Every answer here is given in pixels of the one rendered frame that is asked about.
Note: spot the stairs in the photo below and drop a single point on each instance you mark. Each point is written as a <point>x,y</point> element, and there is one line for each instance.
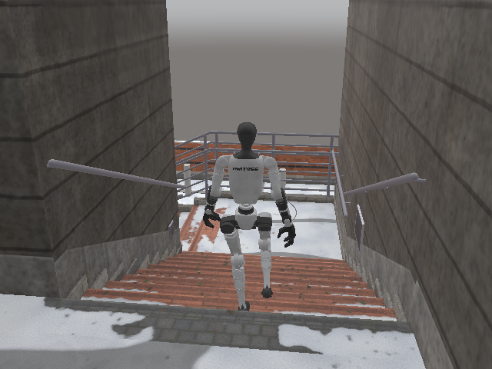
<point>189,223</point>
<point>309,286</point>

